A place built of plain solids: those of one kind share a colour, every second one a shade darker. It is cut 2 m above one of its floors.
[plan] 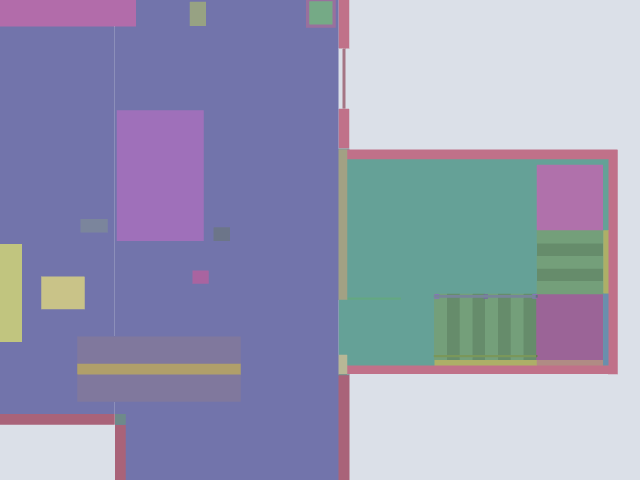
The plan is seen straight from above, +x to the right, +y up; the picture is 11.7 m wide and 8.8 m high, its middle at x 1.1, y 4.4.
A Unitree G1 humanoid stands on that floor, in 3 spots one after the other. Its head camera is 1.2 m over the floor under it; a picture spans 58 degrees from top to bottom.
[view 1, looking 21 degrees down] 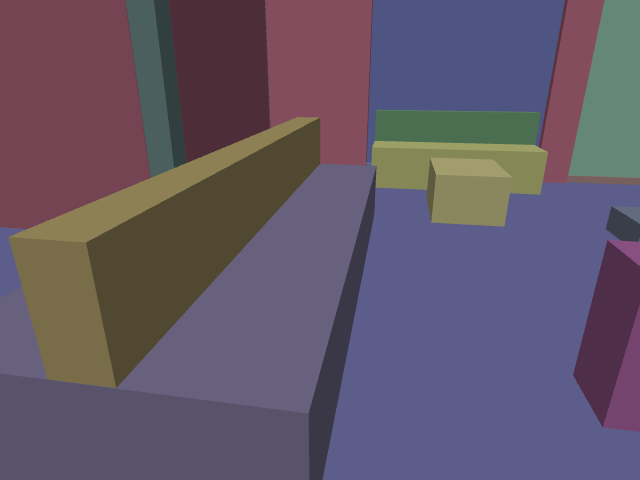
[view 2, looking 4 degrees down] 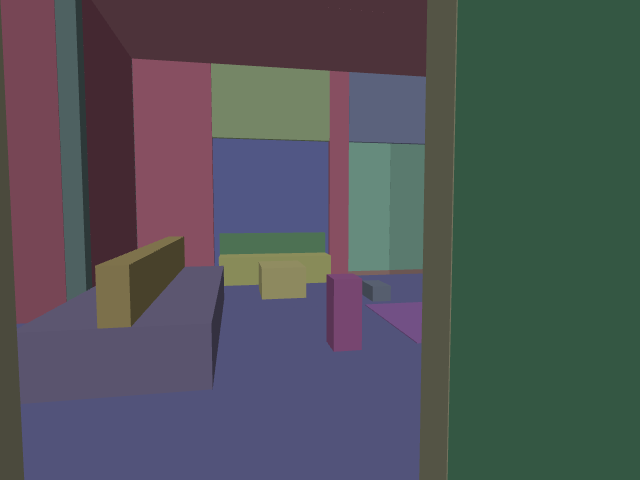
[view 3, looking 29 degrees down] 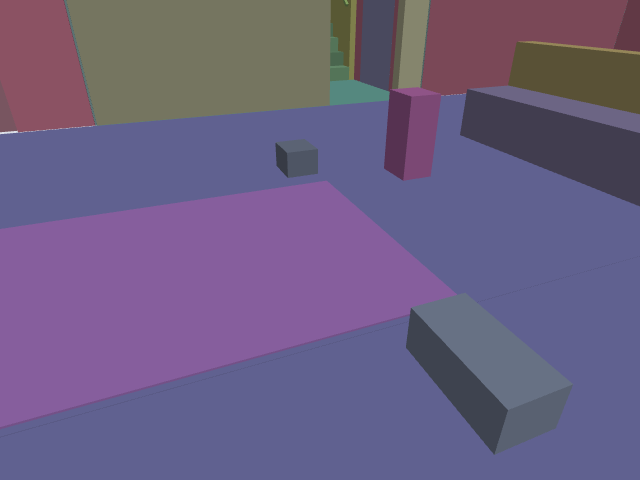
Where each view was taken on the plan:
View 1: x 0.44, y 2.80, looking -170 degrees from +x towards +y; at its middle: lobby_island_seat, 2.09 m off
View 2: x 2.55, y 2.80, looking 169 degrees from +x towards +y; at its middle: lobby_seats_back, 7.55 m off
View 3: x -3.86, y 5.58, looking -22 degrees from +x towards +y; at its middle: lobby_runner_top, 2.46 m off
